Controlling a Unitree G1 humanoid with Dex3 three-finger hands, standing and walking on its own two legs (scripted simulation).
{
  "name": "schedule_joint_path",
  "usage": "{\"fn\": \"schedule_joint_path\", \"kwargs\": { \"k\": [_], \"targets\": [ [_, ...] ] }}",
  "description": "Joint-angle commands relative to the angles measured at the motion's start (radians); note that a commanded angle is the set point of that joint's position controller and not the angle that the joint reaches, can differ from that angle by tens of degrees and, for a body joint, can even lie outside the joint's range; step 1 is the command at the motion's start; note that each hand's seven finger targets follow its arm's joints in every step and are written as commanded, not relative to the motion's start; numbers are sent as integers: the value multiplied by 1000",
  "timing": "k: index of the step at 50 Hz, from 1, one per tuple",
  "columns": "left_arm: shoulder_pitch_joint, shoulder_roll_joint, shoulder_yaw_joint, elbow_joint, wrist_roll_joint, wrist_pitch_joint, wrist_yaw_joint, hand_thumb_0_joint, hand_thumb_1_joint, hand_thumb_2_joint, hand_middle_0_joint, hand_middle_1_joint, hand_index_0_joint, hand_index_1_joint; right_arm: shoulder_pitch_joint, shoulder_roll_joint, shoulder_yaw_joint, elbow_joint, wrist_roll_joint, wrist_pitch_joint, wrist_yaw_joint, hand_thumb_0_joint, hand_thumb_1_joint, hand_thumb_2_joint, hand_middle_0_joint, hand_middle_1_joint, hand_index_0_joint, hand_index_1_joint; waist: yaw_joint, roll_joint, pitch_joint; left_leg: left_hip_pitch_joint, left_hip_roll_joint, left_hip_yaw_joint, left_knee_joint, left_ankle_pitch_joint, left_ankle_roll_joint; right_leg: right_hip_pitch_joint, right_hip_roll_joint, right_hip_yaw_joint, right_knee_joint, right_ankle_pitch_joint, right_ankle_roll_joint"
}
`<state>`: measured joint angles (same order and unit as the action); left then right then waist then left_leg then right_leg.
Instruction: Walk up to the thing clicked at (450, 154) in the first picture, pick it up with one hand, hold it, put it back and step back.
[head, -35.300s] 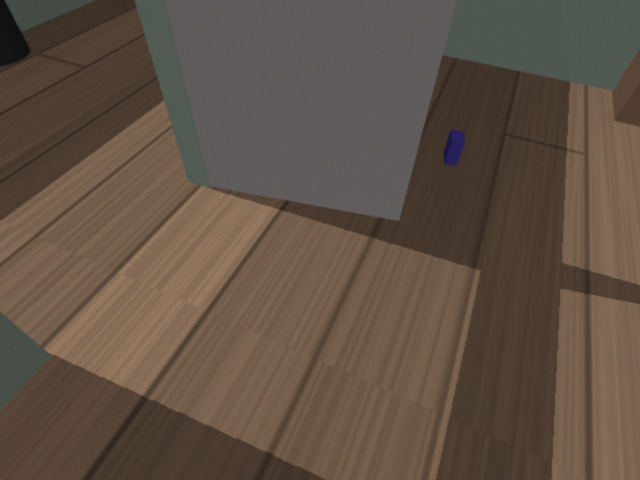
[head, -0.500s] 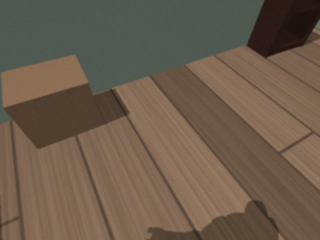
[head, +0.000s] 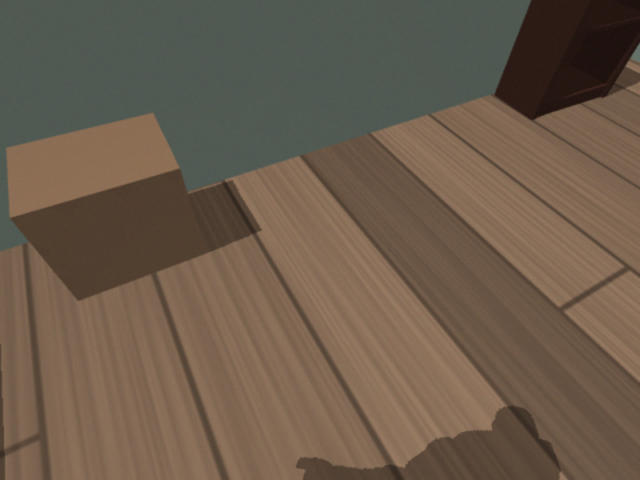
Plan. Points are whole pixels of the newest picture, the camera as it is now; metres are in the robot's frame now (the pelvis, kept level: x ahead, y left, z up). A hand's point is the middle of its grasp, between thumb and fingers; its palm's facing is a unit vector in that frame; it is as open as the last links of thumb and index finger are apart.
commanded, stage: stand
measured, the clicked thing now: out of the picture -0.26 +1.18 -0.71
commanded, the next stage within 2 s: walk up in 0.36 s
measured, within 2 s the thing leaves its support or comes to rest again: neither
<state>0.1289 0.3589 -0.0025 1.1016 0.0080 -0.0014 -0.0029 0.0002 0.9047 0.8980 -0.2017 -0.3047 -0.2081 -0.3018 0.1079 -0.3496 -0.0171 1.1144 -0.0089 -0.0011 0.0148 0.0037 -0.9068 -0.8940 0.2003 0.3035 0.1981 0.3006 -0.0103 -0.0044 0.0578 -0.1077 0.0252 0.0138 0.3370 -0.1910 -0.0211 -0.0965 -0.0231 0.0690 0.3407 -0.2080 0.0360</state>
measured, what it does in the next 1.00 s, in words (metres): walks ahead: right foot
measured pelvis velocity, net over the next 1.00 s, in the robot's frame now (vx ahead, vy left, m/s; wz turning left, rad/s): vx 0.16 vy -0.04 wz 0.03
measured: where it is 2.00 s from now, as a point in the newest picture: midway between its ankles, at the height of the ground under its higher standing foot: (309, 403)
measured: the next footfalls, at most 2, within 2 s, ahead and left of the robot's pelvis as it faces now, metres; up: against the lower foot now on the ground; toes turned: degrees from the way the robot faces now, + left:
right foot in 0.60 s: +0.11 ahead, -0.15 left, +0.00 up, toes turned -4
left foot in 1.06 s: +0.35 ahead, +0.09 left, +0.00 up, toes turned +4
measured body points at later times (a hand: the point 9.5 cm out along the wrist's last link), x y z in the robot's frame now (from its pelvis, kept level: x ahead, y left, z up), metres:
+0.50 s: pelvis +0.01 -0.01 +0.00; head +0.01 -0.01 +0.44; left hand +0.08 +0.31 -0.13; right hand +0.06 -0.32 -0.13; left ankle +0.00 +0.13 -0.75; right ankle -0.01 -0.13 -0.73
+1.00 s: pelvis +0.16 -0.04 -0.02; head +0.19 -0.04 +0.43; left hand +0.17 +0.28 -0.13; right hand +0.23 -0.35 -0.14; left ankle +0.28 +0.09 -0.73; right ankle +0.07 -0.15 -0.75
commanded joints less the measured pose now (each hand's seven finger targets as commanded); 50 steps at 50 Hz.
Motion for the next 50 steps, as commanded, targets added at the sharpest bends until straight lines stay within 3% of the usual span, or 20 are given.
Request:
{"fn": "schedule_joint_path", "kwargs": {
  "k": [1, 17, 18, 19, 20, 21, 22, 24, 26, 29, 30, 31, 32, 33, 35, 37, 38, 41, 46, 50],
  "targets": [
    [-30, 217, 45, -55, 3, -25, 16, 0, 900, 900, -200, -300, -200, -300, -32, -216, -40, -55, 2, -21, -18, 0, -900, -900, 200, 300, 200, 300, 3, -4, -70, 41, 103, -74, -52, 130, 38, -37, -89, 46, -53, 166, -54],
    [-22, 214, 41, -57, 3, -26, 16, 0, 900, 900, -200, -300, -200, -300, -22, -214, -38, -49, 1, -21, -19, 0, -900, -900, 200, 300, 200, 300, 3, 4, -70, 44, 105, -72, -44, 142, 39, -40, -94, 49, -54, 180, -52],
    [30, 282, 89, -105, 12, -35, -7, 0, 900, 900, -200, -300, -200, -300, 34, -281, -84, -113, -15, -34, 3, 0, -900, -900, 200, 300, 200, 300, 1, 21, -163, 92, 69, -76, 13, -317, 103, -41, -22, 29, 23, -261, -94],
    [19, 273, 91, -100, 22, -35, -16, 0, 900, 900, -200, -300, -200, -300, 71, -290, -95, -99, -24, -35, 10, 0, -900, -900, 200, 300, 200, 300, -11, 45, -102, 73, 95, -136, -17, -496, 125, -162, -19, 40, 75, -408, -102],
    [-29, 256, 92, -117, 25, -32, -24, 0, 900, 900, -200, -300, -200, -300, 96, -303, -103, -95, -28, -32, 11, 0, -900, -900, 200, 300, 200, 300, -33, 94, -18, 77, 129, -195, -82, -604, 143, -307, 14, -2, 152, -425, -87],
    [-54, 236, 92, -138, 25, -28, -32, 0, 900, 900, -200, -300, -200, -300, 109, -322, -115, -104, -25, -32, 12, 0, -900, -900, 200, 300, 200, 300, -50, 180, 36, 70, 234, -304, -188, -640, 192, -390, 46, -66, 331, -319, -66],
    [-61, 243, 100, -157, 29, -28, -31, 0, 900, 900, -200, -300, -200, -300, 110, -350, -129, -124, -27, -37, 13, 0, -900, -900, 200, 300, 200, 300, -57, 195, 98, 17, 349, -406, -253, -592, 258, -450, 13, -49, 468, -307, -55],
    [-56, 244, 101, -173, 23, -43, -41, 0, 900, 900, -200, -300, -200, -300, 94, -334, -131, -148, -32, -49, 13, 0, -900, -900, 200, 300, 200, 300, -29, 123, 122, 24, 347, -380, -214, -424, 279, -444, -51, 0, 414, -286, -68],
    [-4, 229, 106, -175, 15, -53, -54, 0, 900, 900, -200, -300, -200, -300, 75, -303, -124, -181, -36, -50, 20, 0, -900, -900, 200, 300, 200, 300, -13, 152, 66, 27, 266, -261, -166, -351, 239, -354, -46, -34, 303, -271, -69],
    [273, 225, 130, -92, 17, -61, -46, 0, 900, 900, -200, -300, -200, -300, -71, -274, -119, -245, -26, -35, 30, 0, -900, -900, 200, 300, 200, 300, 136, 141, -19, -197, 139, -55, 104, -267, 151, 83, 14, -127, 99, -21, -66],
    [389, 276, 153, -49, 20, -68, -30, 0, 900, 900, -200, -300, -200, -300, -35, -205, -98, -252, -23, -30, 29, 0, -900, -900, 200, 300, 200, 300, 172, -62, -67, -323, 54, 17, 377, -310, 112, 251, -8, -36, 32, -36, -46],
    [452, 368, 183, -58, 35, -74, -15, 0, 900, 900, -200, -300, -200, -300, -13, -141, -75, -282, -22, -25, 27, 0, -900, -900, 200, 300, 200, 300, 200, -280, -33, -569, -83, -6, 643, -439, 65, 285, -195, 312, -108, -323, -72],
    [313, 404, 182, -130, 38, -76, -10, 0, 900, 900, -200, -300, -200, -300, 26, -196, -93, -277, -12, -12, 21, 0, -900, -900, 200, 300, 200, 300, 136, -157, -9, -547, -101, -145, 744, -371, 54, 120, -350, 579, -271, -618, -128],
    [185, 416, 178, -188, 35, -73, -11, 0, 900, 900, -200, -300, -200, -300, 77, -263, -111, -261, -11, -10, 21, 0, -900, -900, 200, 300, 200, 300, 83, -107, 50, -506, -38, -179, 746, -305, 60, 10, -381, 599, -283, -720, -188],
    [105, 345, 157, -219, 20, -88, -11, 0, 900, 900, -200, -300, -200, -300, 109, -277, -112, -223, 3, -18, 29, 0, -900, -900, 200, 300, 200, 300, 31, -94, 138, -513, 15, -206, 755, -179, 53, -28, -284, 399, -260, -491, -175],
    [97, 293, 142, -226, 2, -98, -9, 0, 900, 900, -200, -300, -200, -300, 192, -251, -103, -192, 5, -18, 31, 0, -900, -900, 200, 300, 200, 300, -1, -105, 117, -439, 6, -206, 700, -78, 43, -46, -188, 173, -215, -221, -111],
    [106, 281, 140, -227, 1, -101, -8, 0, 900, 900, -200, -300, -200, -300, 215, -238, -101, -191, 3, -16, 35, 0, -900, -900, 200, 300, 200, 300, -6, -109, 112, -412, 3, -187, 682, -58, 35, -56, -181, 120, -208, -123, -124],
    [169, 271, 138, -244, 3, -108, -4, 0, 900, 900, -200, -300, -200, -300, 161, -230, -98, -236, -9, -15, 47, 0, -900, -900, 200, 300, 200, 300, 23, -91, 104, -433, 7, -156, 564, -47, 9, -3, -205, 60, -177, 71, -188],
    [244, 295, 150, -260, 3, -98, -3, 0, 900, 900, -200, -300, -200, -300, 48, -218, -94, -308, -20, -23, 58, 0, -900, -900, 200, 300, 200, 300, 75, -87, 72, -446, 28, -92, 348, -11, 21, 130, -214, -13, -72, 291, -196],
    [237, 298, 141, -283, 2, -90, -1, 0, 900, 900, -200, -300, -200, -300, 28, -211, -97, -339, -20, -31, 64, 0, -900, -900, 200, 300, 200, 300, 70, -90, 62, -339, 28, 22, 257, 6, 56, 106, -216, -58, 6, 441, -194]
  ]
}}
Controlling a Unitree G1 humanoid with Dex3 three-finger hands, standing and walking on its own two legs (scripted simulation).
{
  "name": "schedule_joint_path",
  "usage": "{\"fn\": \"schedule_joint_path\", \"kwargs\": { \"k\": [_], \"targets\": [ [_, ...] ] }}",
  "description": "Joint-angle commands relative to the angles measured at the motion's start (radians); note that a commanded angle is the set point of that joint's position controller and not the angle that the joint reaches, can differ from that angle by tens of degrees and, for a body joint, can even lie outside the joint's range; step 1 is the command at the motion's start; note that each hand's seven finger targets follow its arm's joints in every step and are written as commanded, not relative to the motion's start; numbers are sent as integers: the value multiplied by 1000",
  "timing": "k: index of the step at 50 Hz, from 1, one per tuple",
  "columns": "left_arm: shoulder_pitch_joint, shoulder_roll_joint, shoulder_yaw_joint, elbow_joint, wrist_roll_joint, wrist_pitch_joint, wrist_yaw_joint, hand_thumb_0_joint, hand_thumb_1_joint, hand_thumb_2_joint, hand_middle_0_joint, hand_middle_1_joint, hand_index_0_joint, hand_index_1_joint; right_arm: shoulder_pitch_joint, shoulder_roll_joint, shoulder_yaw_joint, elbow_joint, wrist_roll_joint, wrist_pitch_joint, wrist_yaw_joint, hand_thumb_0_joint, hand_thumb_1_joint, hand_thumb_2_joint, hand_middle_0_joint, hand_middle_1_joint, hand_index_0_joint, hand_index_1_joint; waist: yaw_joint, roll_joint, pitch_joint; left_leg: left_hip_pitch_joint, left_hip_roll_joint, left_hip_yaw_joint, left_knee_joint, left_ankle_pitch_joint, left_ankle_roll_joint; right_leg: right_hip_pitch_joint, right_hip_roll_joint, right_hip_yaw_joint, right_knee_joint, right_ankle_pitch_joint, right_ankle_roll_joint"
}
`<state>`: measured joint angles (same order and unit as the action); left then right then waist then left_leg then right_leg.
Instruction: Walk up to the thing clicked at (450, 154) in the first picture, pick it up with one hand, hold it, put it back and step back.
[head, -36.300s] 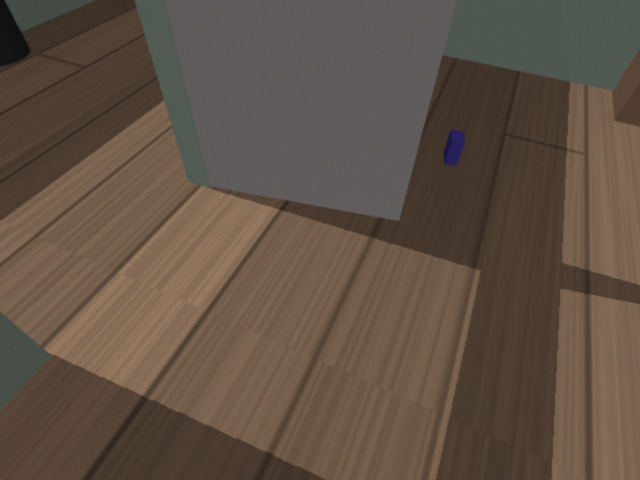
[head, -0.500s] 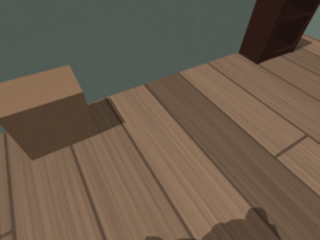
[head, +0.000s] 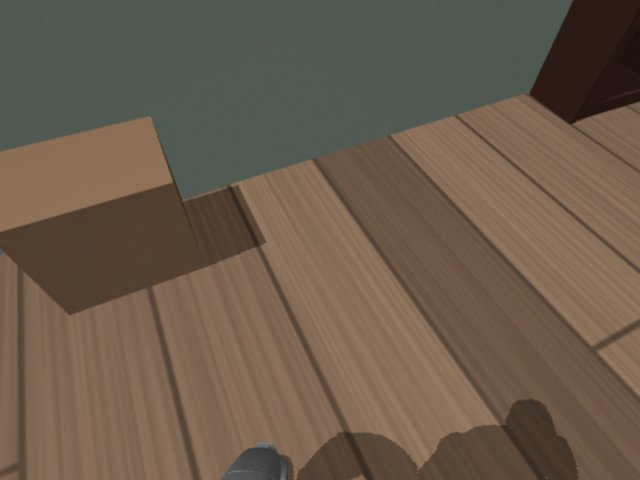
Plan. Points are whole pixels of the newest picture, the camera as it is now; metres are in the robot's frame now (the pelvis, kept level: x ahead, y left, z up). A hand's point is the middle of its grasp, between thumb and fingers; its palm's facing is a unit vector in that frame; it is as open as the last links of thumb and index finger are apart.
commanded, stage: walk up
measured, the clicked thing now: out of the picture -0.39 +1.23 -0.70
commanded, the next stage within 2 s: stand in 1.88 s
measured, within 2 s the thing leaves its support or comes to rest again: neither
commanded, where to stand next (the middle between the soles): +0.35 +0.04 m, yaw -2 degrees
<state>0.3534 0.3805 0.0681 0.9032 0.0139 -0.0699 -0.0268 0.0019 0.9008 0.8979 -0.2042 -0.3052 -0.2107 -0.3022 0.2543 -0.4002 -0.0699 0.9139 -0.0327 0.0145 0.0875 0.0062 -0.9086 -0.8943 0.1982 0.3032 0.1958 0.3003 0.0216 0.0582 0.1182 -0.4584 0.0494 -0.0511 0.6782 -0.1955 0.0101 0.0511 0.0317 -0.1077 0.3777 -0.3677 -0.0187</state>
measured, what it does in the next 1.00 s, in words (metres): walks ahead: left foot, then right foot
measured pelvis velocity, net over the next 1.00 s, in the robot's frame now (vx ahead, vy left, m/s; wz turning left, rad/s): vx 0.27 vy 0.06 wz -0.03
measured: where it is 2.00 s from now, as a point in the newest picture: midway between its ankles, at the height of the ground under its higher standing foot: (305, 453)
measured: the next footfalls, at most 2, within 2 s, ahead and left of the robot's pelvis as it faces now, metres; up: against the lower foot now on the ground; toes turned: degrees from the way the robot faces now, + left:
left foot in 0.06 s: +0.19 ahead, +0.13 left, +0.00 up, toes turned +2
right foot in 0.54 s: +0.34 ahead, -0.09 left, +0.00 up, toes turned -5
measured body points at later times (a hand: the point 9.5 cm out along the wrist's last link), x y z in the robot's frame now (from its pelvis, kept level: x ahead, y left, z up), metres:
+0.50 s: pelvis +0.19 +0.03 +0.00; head +0.21 +0.02 +0.45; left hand +0.26 +0.35 -0.10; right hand +0.22 -0.29 -0.11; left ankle +0.15 +0.12 -0.73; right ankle +0.30 -0.10 -0.72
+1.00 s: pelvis +0.27 +0.06 -0.01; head +0.29 +0.09 +0.44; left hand +0.37 +0.37 -0.14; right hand +0.31 -0.25 -0.12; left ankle +0.32 +0.18 -0.73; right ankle +0.29 -0.08 -0.72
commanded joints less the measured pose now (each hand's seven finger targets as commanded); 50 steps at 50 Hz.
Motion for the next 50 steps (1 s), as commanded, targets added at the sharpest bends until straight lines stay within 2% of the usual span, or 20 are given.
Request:
{"fn": "schedule_joint_path", "kwargs": {
  "k": [1, 3, 4, 5, 6, 9, 11, 22, 25, 26, 28, 29, 30, 34, 37, 42, 45, 47, 48, 50],
  "targets": [
    [-5, 290, 70, -93, -4, -21, 24, 0, 900, 900, -200, -300, -200, -300, -86, -160, -50, -138, 2, -49, -10, 0, -900, -900, 200, 300, 200, 300, 9, -154, -13, 82, 3, 90, -107, 17, 45, -77, -282, 123, 11, 630, -143],
    [-22, 267, 56, -114, -8, -19, 28, 0, 900, 900, -200, -300, -200, -300, 106, -201, -77, -90, -9, -60, -19, 0, -900, -900, 200, 300, 200, 300, -97, -24, -115, 381, -40, 98, -171, 45, 91, -190, -213, 65, 323, 653, -109],
    [31, 211, 37, -119, -20, -14, 30, 0, 900, 900, -200, -300, -200, -300, 238, -262, -103, -72, -20, -68, -29, 0, -900, -900, 200, 300, 200, 300, -147, 127, -211, 571, 42, -41, -229, -43, 151, -340, -126, 20, 604, 493, -65],
    [97, 141, 29, -126, -36, -11, 25, 0, 900, 900, -200, -300, -200, -300, 272, -333, -123, -99, -20, -75, -41, 0, -900, -900, 200, 300, 200, 300, -129, 306, -268, 734, 305, -542, -300, -48, 248, -617, 80, 58, 822, -94, -12],
    [65, 242, 47, -108, -29, -1, 39, 0, 900, 900, -200, -300, -200, -300, 225, -326, -121, -113, 23, -74, -43, 0, -900, -900, 200, 300, 200, 300, -126, 168, -288, 688, 360, -664, -377, -97, 327, -620, 31, 180, 912, -220, -47],
    [48, 230, 31, -91, -33, -3, 24, 0, 900, 900, -200, -300, -200, -300, 59, -232, -77, -166, 37, -74, -60, 0, -900, -900, 200, 300, 200, 300, -43, 40, -95, 353, 244, -264, -387, 62, 194, -538, -49, 263, 849, -48, -50],
    [82, 209, 30, -80, -30, 6, 12, 0, 900, 900, -200, -300, -200, -300, 49, -209, -66, -165, 41, -85, -62, 0, -900, -900, 200, 300, 200, 300, -22, 71, -43, 264, 193, -129, -406, 171, 179, -493, -56, 216, 781, 13, -30],
    [-32, 186, 41, -127, -8, -17, 5, 0, 900, 900, -200, -300, -200, -300, 90, -217, -66, -239, 9, -73, -39, 0, -900, -900, 200, 300, 200, 300, -67, 104, -24, 250, 151, -13, -334, 230, 201, -415, -67, 48, 268, 172, 5],
    [91, 199, 53, -84, -1, -30, 22, 0, 900, 900, -200, -300, -200, -300, 34, -199, -53, -267, 23, -54, -41, 0, -900, -900, 200, 300, 200, 300, 21, -4, -94, 172, 129, -3, -148, 149, 163, -169, -43, 58, 132, 272, -9],
    [128, 230, 66, -75, 6, -36, 30, 0, 900, 900, -200, -300, -200, -300, 55, -151, -35, -267, 31, -54, -43, 0, -900, -900, 200, 300, 200, 300, 48, -107, -146, 139, 76, 42, 12, 123, 126, -73, -62, 100, 97, 272, -26],
    [134, 331, 86, -121, 5, -42, 43, 0, 900, 900, -200, -300, -200, -300, 179, -100, -11, -250, 33, -46, -52, 0, -900, -900, 200, 300, 200, 300, 31, -310, -195, -66, -107, 40, 379, -361, 32, 12, -439, 683, -78, 180, -168],
    [77, 346, 81, -128, -6, -32, 43, 0, 900, 900, -200, -300, -200, -300, 176, -202, -41, -224, 21, -27, -64, 0, -900, -900, 200, 300, 200, 300, 21, -207, -148, -69, -65, 4, 465, -420, 35, -95, -478, 739, -83, 36, -265],
    [54, 335, 79, -139, -8, -27, 44, 0, 900, 900, -200, -300, -200, -300, 160, -221, -49, -208, 18, -23, -70, 0, -900, -900, 200, 300, 200, 300, 19, -211, -105, -98, -44, -19, 492, -432, 32, -156, -471, 728, -97, -11, -295],
    [-39, 263, 50, -147, -6, -26, 42, 0, 900, 900, -200, -300, -200, -300, 182, -191, -43, -143, 33, -21, -60, 0, -900, -900, 200, 300, 200, 300, -19, -200, -41, -24, -30, -35, 390, -219, 13, -305, -275, 355, -111, 30, -172],
    [-77, 243, 41, -161, 8, -17, 36, 0, 900, 900, -200, -300, -200, -300, 184, -157, -31, -116, 27, -22, -61, 0, -900, -900, 200, 300, 200, 300, -26, -244, -53, 63, -29, 14, 226, -185, -15, -369, -227, 220, -85, 142, -169],
    [-104, 246, 39, -147, 9, 26, 28, 0, 900, 900, -200, -300, -200, -300, 100, -156, -28, -79, 22, -41, -77, 0, -900, -900, 200, 300, 200, 300, 1, -268, -93, 182, -37, 86, -9, -95, -30, -385, -233, 200, 41, 181, -172],
    [-152, 206, 18, -140, -9, 55, 26, 0, 900, 900, -200, -300, -200, -300, 122, -167, -30, -45, 12, -56, -95, 0, -900, -900, 200, 300, 200, 300, -43, -174, -110, 320, -38, 72, -139, 18, 4, -490, -226, 197, 164, 182, -118],
    [-118, 126, -7, -129, -29, 67, 26, 0, 900, 900, -200, -300, -200, -300, 57, -258, -34, -67, -3, -75, -103, 0, -900, -900, 200, 300, 200, 300, -3, 98, -101, 233, 232, -349, -361, 4, 88, -492, -55, 123, 364, 28, -15],
    [-109, 193, 13, -82, -31, 80, 37, 0, 900, 900, -200, -300, -200, -300, -5, -311, -40, -72, 14, -74, -101, 0, -900, -900, 200, 300, 200, 300, -11, 148, -79, 100, 308, -426, -381, -36, 201, -398, -43, 147, 458, -150, -13],
    [-121, 215, 19, -47, -26, 84, 37, 0, 900, 900, -200, -300, -200, -300, -51, -269, -28, -63, 10, -75, -104, 0, -900, -900, 200, 300, 200, 300, 0, 134, -57, 91, 260, -342, -362, -3, 211, -386, -66, 192, 520, -188, -19]
  ]
}}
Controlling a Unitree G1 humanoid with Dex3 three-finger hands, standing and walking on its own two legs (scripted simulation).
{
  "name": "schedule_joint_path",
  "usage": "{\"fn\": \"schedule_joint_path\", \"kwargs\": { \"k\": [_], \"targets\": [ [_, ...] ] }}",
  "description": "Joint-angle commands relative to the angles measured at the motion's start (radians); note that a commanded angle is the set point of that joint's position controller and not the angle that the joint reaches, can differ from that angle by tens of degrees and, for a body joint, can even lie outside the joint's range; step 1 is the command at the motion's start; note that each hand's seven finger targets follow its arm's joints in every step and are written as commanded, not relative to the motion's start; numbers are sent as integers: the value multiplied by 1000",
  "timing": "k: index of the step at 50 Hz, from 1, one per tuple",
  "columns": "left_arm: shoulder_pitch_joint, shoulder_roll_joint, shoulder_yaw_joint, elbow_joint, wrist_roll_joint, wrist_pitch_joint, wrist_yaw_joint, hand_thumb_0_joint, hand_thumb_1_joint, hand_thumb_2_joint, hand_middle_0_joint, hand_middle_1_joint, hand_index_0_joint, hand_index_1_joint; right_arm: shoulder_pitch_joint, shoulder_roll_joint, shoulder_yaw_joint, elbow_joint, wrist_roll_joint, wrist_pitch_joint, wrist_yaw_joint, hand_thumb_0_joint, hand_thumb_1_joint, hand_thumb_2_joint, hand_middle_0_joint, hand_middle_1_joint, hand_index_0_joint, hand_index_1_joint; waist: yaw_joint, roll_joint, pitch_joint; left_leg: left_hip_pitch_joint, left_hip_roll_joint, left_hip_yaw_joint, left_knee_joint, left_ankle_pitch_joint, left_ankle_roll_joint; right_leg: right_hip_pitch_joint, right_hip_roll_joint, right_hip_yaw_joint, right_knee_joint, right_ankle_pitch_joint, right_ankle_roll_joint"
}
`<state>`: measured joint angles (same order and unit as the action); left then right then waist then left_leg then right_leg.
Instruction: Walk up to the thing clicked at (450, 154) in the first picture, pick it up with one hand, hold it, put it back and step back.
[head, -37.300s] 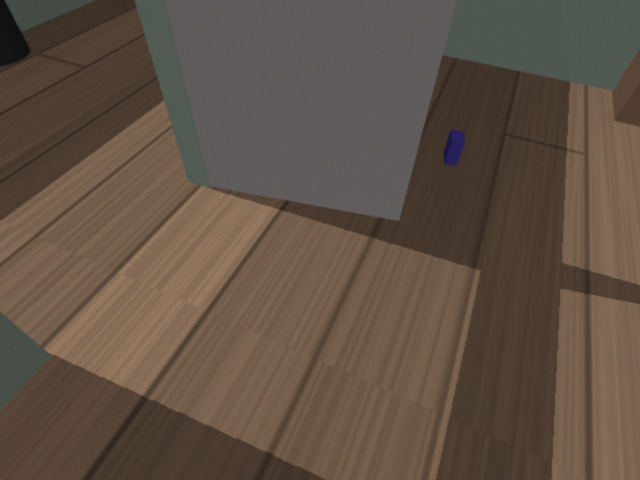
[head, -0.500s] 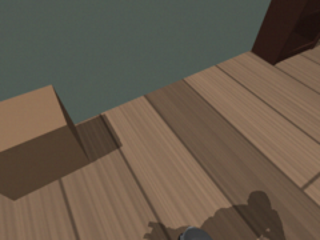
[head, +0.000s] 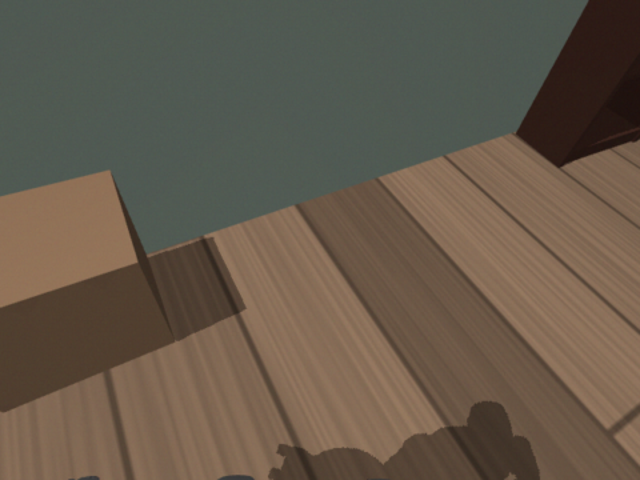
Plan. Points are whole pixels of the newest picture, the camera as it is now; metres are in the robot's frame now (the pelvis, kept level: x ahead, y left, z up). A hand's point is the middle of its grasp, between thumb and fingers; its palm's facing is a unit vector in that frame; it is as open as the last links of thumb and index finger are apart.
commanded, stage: walk up
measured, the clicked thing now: out of the picture -0.70 +1.15 -0.69
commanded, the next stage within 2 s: stand in 0.88 s
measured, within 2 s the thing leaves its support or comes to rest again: neither
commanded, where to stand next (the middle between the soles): +0.08 -0.02 m, yaw +0 degrees
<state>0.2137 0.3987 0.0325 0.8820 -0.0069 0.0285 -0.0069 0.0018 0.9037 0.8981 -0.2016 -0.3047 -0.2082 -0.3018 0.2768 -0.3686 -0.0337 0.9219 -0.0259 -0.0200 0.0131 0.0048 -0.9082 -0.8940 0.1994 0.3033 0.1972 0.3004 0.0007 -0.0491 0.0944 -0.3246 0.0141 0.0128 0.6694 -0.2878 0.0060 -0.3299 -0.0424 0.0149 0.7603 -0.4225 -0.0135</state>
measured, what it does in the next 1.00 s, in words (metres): steps on the spot: right foot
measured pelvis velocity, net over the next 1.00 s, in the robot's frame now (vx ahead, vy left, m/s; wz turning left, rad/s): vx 0.01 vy -0.01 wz -0.02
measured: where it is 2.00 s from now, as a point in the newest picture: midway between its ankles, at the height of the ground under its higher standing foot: outside the picture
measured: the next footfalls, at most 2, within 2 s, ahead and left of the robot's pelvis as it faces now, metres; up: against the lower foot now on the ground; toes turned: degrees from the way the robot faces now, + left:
right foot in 0.20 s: +0.03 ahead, -0.15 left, +0.00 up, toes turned -1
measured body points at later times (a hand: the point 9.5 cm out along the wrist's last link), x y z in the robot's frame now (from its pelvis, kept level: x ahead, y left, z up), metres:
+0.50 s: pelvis +0.00 -0.01 +0.02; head +0.00 -0.02 +0.47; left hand +0.06 +0.30 -0.11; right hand +0.10 -0.30 -0.11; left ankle +0.05 +0.12 -0.72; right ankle -0.01 -0.15 -0.72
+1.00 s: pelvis +0.01 -0.01 +0.03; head +0.02 +0.00 +0.48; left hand +0.10 +0.28 -0.11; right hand +0.07 -0.32 -0.10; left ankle +0.05 +0.12 -0.72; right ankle -0.01 -0.15 -0.72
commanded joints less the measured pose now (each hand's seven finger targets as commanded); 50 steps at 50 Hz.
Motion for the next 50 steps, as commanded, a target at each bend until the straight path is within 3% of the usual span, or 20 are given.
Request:
{"fn": "schedule_joint_path", "kwargs": {
  "k": [1, 2, 3, 7, 9, 10, 11, 12, 13, 14, 15, 16, 17, 20, 29, 36, 40, 44, 50],
  "targets": [
    [23, 181, 50, -16, -9, -16, 14, 0, 900, 900, -200, -300, -200, -300, -86, -270, -51, -70, 1, -45, -33, 0, -900, -900, 200, 300, 200, 300, 26, 256, -50, 36, 246, -315, -318, 180, 187, -43, 8, 80, 108, -116, -26],
    [23, 175, 49, -4, -11, -20, 12, 0, 900, 900, -200, -300, -200, -300, -80, -260, -47, -65, 1, -49, -35, 0, -900, -900, 200, 300, 200, 300, 26, 276, -67, 95, 233, -270, -278, 323, 172, -61, 5, 60, 77, -102, -24],
    [16, 175, 47, 4, -10, -22, 12, 0, 900, 900, -200, -300, -200, -300, -74, -260, -48, -56, 4, -50, -34, 0, -900, -900, 200, 300, 200, 300, 23, 284, -92, 126, 226, -250, -254, 405, 163, -48, 2, 42, 53, -83, -22],
    [1, 145, 38, 46, -1, -31, 15, 0, 900, 900, -200, -300, -200, -300, -68, -260, -45, -44, 12, -35, -38, 0, -900, -900, 200, 300, 200, 300, 5, 278, -166, 237, 209, -199, -162, 606, 146, 38, 33, -24, -167, 6, -10],
    [25, 153, 37, 80, 9, -39, 20, 0, 900, 900, -200, -300, -200, -300, -107, -260, -42, -48, 24, -24, -38, 0, -900, -900, 200, 300, 200, 300, 25, 227, -186, 177, 195, -162, -123, 564, 118, 153, 19, -18, -316, 214, -13],
    [19, 169, 40, 91, 15, -45, 24, 0, 900, 900, -200, -300, -200, -300, -126, -239, -38, -46, 34, -21, -37, 0, -900, -900, 200, 300, 200, 300, 27, 176, -204, 130, 182, -149, -111, 488, 90, 226, -12, 20, -333, 311, -27],
    [11, 200, 43, 95, 23, -53, 25, 0, 900, 900, -200, -300, -200, -300, -126, -210, -30, -48, 42, -21, -35, 0, -900, -900, 200, 300, 200, 300, 19, 95, -219, 68, 141, -121, -91, 375, 56, 281, -82, 109, -316, 449, -51],
    [-54, 220, 41, 76, 18, -57, 20, 0, 900, 900, -200, -300, -200, -300, -131, -185, -23, -44, 42, -20, -34, 0, -900, -900, 200, 300, 200, 300, -11, 42, -188, 79, 84, -77, -137, 203, 32, 196, -126, 157, -324, 401, -76],
    [-117, 230, 36, 68, 15, -53, 11, 0, 900, 900, -200, -300, -200, -300, -109, -189, -27, -14, 35, -19, -33, 0, -900, -900, 200, 300, 200, 300, -36, 10, -170, 176, 75, -70, -193, 71, 27, 84, -138, 155, -313, 289, -83],
    [-137, 197, 27, 65, 10, -48, 5, 0, 900, 900, -200, -300, -200, -300, -118, -208, -31, 5, 23, -23, -32, 0, -900, -900, 200, 300, 200, 300, -36, 34, -151, 206, 104, -112, -250, 54, 34, 45, -101, 112, -307, 212, -52],
    [-128, 171, 20, 79, 4, -45, 2, 0, 900, 900, -200, -300, -200, -300, -172, -235, -35, 6, 21, -28, -28, 0, -900, -900, 200, 300, 200, 300, -11, 74, -126, 166, 133, -152, -280, 67, 45, 70, -53, 59, -299, 178, -27],
    [-92, 157, 15, 100, 5, -45, 1, 0, 900, 900, -200, -300, -200, -300, -209, -246, -30, 6, 20, -30, -24, 0, -900, -900, 200, 300, 200, 300, 10, 90, -126, 141, 159, -171, -288, 55, 62, 100, -42, 47, -315, 156, -21],
    [-69, 156, 14, 123, 9, -48, 2, 0, 900, 900, -200, -300, -200, -300, -232, -232, -24, 10, 22, -29, -20, 0, -900, -900, 200, 300, 200, 300, 20, 62, -111, 118, 156, -161, -277, 62, 66, 121, -51, 60, -348, 153, -28],
    [-129, 183, 19, 132, 12, -56, -2, 0, 900, 900, -200, -300, -200, -300, -215, -205, -13, 43, 21, -27, -14, 0, -900, -900, 200, 300, 200, 300, -10, 2, -36, 118, 98, -103, -300, 5, 32, 65, -82, 121, -426, 130, -39],
    [-146, 175, 21, 172, 13, -59, 1, 0, 900, 900, -200, -300, -200, -300, -219, -194, -12, 115, 16, -24, -9, 0, -900, -900, 200, 300, 200, 300, -8, -5, -70, 201, 96, -84, -333, 95, 10, 100, -82, 100, -505, 138, -19],
    [-144, 167, 24, 186, 12, -56, 6, 0, 900, 900, -200, -300, -200, -300, -222, -190, -8, 138, 15, -26, -15, 0, -900, -900, 200, 300, 200, 300, -1, 43, -116, 198, 109, -76, -338, 225, 9, 193, -74, 68, -482, 295, -13],
    [-148, 160, 21, 189, 9, -51, 6, 0, 900, 900, -200, -300, -200, -300, -225, -191, -6, 145, 16, -25, -18, 0, -900, -900, 200, 300, 200, 300, 1, 76, -119, 198, 112, -75, -353, 229, 8, 205, -74, 63, -480, 323, -8],
    [-151, 166, 17, 197, 15, -52, 8, 0, 900, 900, -200, -300, -200, -300, -233, -206, -10, 156, 19, -18, -19, 0, -900, -900, 200, 300, 200, 300, -3, 98, -76, 158, 120, -94, -391, 145, 1, 196, -79, 68, -490, 247, -3],
    [-156, 164, 13, 202, 16, -62, 9, 0, 900, 900, -200, -300, -200, -300, -220, -198, -9, 163, 20, -17, -17, 0, -900, -900, 200, 300, 200, 300, -10, 68, -119, 210, 125, -90, -377, 228, 2, 202, -85, 67, -492, 297, 1]
  ]
}}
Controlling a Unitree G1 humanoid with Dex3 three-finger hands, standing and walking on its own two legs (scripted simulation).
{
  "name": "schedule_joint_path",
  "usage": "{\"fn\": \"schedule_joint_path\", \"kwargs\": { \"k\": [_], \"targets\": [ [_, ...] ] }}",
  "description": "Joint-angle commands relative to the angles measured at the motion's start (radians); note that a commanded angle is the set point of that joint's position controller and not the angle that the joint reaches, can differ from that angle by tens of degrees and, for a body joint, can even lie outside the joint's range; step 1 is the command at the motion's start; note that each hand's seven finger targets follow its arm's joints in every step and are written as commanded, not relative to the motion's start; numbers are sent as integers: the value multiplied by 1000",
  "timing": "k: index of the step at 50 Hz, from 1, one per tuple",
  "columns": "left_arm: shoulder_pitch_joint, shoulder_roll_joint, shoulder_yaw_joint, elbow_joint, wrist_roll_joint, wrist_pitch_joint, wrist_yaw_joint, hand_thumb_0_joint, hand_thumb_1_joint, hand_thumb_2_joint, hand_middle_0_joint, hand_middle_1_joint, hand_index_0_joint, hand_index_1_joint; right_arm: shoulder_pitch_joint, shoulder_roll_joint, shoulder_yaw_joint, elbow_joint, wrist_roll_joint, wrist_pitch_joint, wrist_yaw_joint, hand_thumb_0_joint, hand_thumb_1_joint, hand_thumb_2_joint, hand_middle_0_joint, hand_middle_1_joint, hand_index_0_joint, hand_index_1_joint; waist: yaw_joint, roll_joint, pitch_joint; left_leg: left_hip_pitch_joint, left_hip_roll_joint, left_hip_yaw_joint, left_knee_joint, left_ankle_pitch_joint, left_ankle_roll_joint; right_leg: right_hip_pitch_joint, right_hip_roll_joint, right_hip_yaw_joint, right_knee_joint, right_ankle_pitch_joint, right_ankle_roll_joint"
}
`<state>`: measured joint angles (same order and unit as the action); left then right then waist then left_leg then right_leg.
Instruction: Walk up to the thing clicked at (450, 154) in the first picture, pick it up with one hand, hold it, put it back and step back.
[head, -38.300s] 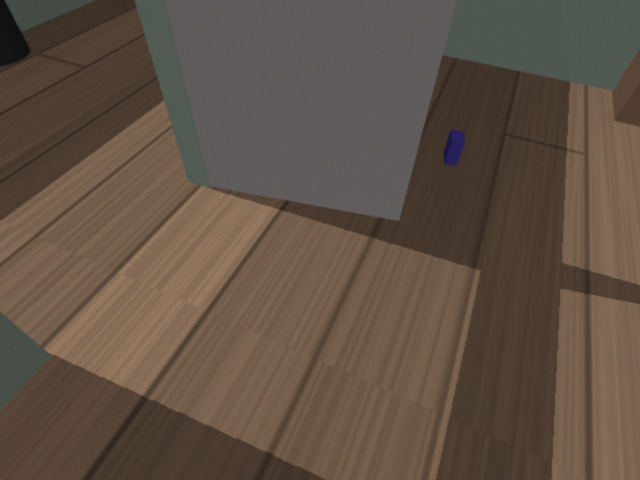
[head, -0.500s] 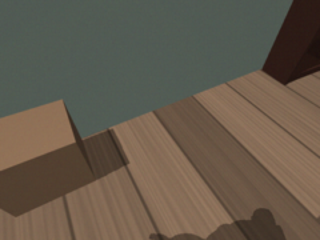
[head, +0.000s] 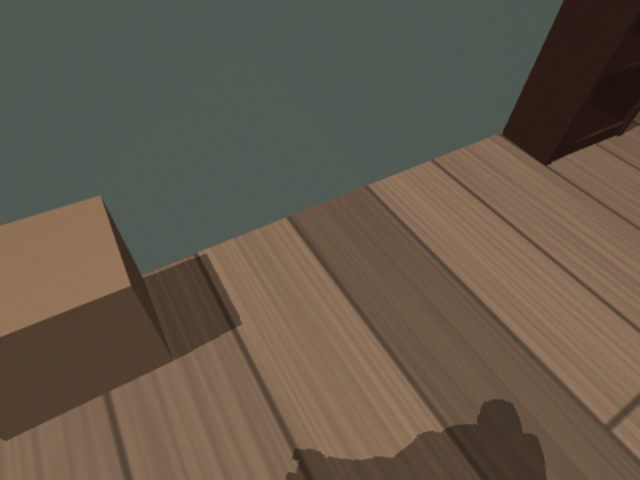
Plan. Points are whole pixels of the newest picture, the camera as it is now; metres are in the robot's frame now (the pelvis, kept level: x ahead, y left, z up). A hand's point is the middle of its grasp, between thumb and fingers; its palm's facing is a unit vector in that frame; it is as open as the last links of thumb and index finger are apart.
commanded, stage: stand
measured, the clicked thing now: out of the picture -0.73 +1.14 -0.71
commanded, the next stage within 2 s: walk up in 0.88 s
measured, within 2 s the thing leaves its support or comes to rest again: neither
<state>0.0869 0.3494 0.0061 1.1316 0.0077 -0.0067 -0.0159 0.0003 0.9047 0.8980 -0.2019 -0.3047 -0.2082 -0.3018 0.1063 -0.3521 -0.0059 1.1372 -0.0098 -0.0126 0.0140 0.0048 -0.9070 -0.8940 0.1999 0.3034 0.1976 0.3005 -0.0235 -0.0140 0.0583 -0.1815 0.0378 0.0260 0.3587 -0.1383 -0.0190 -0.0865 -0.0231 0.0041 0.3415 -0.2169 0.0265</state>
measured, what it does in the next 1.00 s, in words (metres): stands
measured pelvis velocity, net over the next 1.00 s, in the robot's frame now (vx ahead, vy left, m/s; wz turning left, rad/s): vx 0.00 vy -0.02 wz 0.16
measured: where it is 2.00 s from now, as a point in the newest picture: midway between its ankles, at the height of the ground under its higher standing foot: outside the picture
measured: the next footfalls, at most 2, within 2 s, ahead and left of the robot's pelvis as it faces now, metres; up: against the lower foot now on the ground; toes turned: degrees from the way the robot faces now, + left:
left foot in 1.48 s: +0.00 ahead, +0.06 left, +0.00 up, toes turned +39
right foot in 1.84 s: +0.20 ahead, -0.09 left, +0.00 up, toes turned +55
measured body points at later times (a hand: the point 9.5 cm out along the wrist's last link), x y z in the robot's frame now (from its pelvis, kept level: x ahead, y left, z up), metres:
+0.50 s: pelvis +0.02 +0.00 +0.00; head +0.03 +0.00 +0.45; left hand +0.09 +0.31 -0.13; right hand +0.10 -0.30 -0.13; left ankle +0.04 +0.13 -0.75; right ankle -0.02 -0.14 -0.75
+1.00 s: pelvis +0.00 -0.02 +0.00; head +0.04 +0.00 +0.44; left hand +0.09 +0.31 -0.13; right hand +0.08 -0.32 -0.13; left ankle +0.04 +0.13 -0.75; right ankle -0.03 -0.14 -0.72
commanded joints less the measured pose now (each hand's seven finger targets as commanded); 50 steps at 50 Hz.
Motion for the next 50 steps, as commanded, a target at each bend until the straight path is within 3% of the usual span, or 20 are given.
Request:
{"fn": "schedule_joint_path", "kwargs": {
  "k": [1, 3, 11, 13, 15, 19, 20, 24, 30, 32, 42, 43, 44, 45, 46, 47, 48, 49, 50],
  "targets": [
    [-31, 213, 38, -48, -1, -27, 18, 0, 900, 900, -200, -300, -200, -300, -54, -217, -36, -51, 4, -23, -17, 0, -900, -900, 200, 300, 200, 300, 15, 36, -84, 68, 102, -104, -67, 72, 31, -39, -105, 78, -77, 86, -39],
    [-32, 213, 38, -49, -1, -25, 17, 0, 900, 900, -200, -300, -200, -300, -54, -217, -36, -50, 2, -23, -16, 0, -900, -900, 200, 300, 200, 300, 14, 36, -81, 64, 100, -104, -81, 29, 29, -46, -102, 73, -77, 62, -40],
    [-21, 208, 31, -51, 0, -28, 21, 0, 900, 900, -200, -300, -200, -300, -64, -218, -40, -47, 3, -24, -16, 0, -900, -900, 200, 300, 200, 300, 13, 16, -117, 116, 108, -94, -55, 179, 30, -38, -107, 64, -67, 171, -33],
    [-32, 217, 33, -51, -2, -27, 23, 0, 900, 900, -200, -300, -200, -300, -65, -209, -38, -43, 3, -21, -16, 0, -900, -900, 200, 300, 200, 300, 11, -2, -92, 85, 103, -95, -63, 123, 27, -38, -109, 66, -77, 123, -35],
    [-24, 220, 32, -52, 0, -28, 24, 0, 900, 900, -200, -300, -200, -300, -73, -204, -38, -43, 3, -18, -15, 0, -900, -900, 200, 300, 200, 300, 15, -11, -101, 109, 105, -94, -57, 164, 29, -39, -112, 66, -72, 166, -35],
    [-20, 219, 35, -51, -2, -24, 24, 0, 900, 900, -200, -300, -200, -300, -68, -211, -40, -39, 3, -18, -15, 0, -900, -900, 200, 300, 200, 300, 14, 22, -107, 101, 101, -88, -64, 141, 29, -24, -112, 66, -73, 143, -38],
    [-15, 216, 34, -52, 0, -26, 25, 0, 900, 900, -200, -300, -200, -300, -84, -214, -41, -41, 4, -20, -15, 0, -900, -900, 200, 300, 200, 300, 20, 27, -113, 115, 107, -93, -58, 191, 31, -20, -112, 63, -67, 181, -36],
    [-9, 217, 34, -53, 0, -26, 26, 0, 900, 900, -200, -300, -200, -300, -77, -208, -39, -43, 5, -20, -17, 0, -900, -900, 200, 300, 200, 300, 17, 19, -115, 124, 107, -86, -49, 221, 30, -15, -115, 61, -67, 211, -33],
    [-12, 219, 35, -60, 2, -23, 27, 0, 900, 900, -200, -300, -200, -300, -80, -205, -40, -43, 3, -15, -18, 0, -900, -900, 200, 300, 200, 300, 15, 23, -98, 110, 101, -86, -59, 180, 24, -27, -110, 58, -78, 167, -35],
    [-12, 216, 35, -61, 1, -24, 27, 0, 900, 900, -200, -300, -200, -300, -82, -207, -39, -44, 4, -16, -18, 0, -900, -900, 200, 300, 200, 300, 16, 30, -104, 117, 104, -84, -50, 208, 27, -15, -116, 63, -74, 198, -36],
    [3, 211, 36, -62, 3, -22, 25, 0, 900, 900, -200, -300, -200, -300, -85, -212, -40, -49, 5, -14, -17, 0, -900, -900, 200, 300, 200, 300, 22, 22, -82, 108, 99, -88, -64, 123, 30, -35, -113, 62, -91, 126, -38],
    [-9, 220, 37, -64, 2, -23, 26, 0, 900, 900, -200, -300, -200, -300, -71, -203, -38, -48, 4, -16, -17, 0, -900, -900, 200, 300, 200, 300, 14, 7, -83, 104, 101, -89, -67, 156, 27, -23, -114, 64, -84, 149, -41],
    [-90, 284, 106, -130, -1, 6, 9, 0, 900, 900, -200, -300, -200, -300, 48, -288, -79, -82, 4, 2, -19, 0, -900, -900, 200, 300, 200, 300, 6, 22, -10, -82, 92, -244, -43, 375, 77, 29, -14, -72, 136, 66, -33],
    [-86, 270, 109, -157, 1, 24, 11, 0, 900, 900, -200, -300, -200, -300, 96, -322, -97, -82, 2, 3, -26, 0, -900, -900, 200, 300, 200, 300, -16, 81, -24, -29, 159, -360, -64, 446, 128, -50, 31, -57, 224, -34, -26],
    [-91, 238, 109, -178, 5, 36, 9, 0, 900, 900, -200, -300, -200, -300, 132, -343, -112, -84, -2, 4, -31, 0, -900, -900, 200, 300, 200, 300, -31, 142, -19, 29, 225, -487, -110, 433, 185, -159, 73, -32, 308, -278, -18],
    [-62, 193, 101, -208, 11, 44, 6, 0, 900, 900, -200, -300, -200, -300, 127, -370, -123, -106, -8, 3, -36, 0, -900, -900, 200, 300, 200, 300, -16, 188, -47, 132, 278, -587, -127, 408, 248, -273, 77, 32, 391, -379, -14],
    [-26, 183, 102, -219, 12, 50, 3, 0, 900, 900, -200, -300, -200, -300, 96, -353, -127, -140, -11, 3, -42, 0, -900, -900, 200, 300, 200, 300, 11, 179, -82, 133, 283, -599, -118, 321, 263, -290, 44, 80, 474, -371, -19],
    [16, 186, 101, -227, 6, 52, -2, 0, 900, 900, -200, -300, -200, -300, 27, -330, -130, -178, -14, 5, -49, 0, -900, -900, 200, 300, 200, 300, 44, 197, -122, 143, 255, -534, -97, 257, 239, -287, 13, 97, 488, -334, -32],
    [24, 193, 105, -230, 5, 52, -8, 0, 900, 900, -200, -300, -200, -300, -8, -296, -127, -204, -15, 9, -50, 0, -900, -900, 200, 300, 200, 300, 53, 186, -141, 91, 202, -467, -78, 207, 201, -236, 6, 98, 474, -292, -41]
  ]
}}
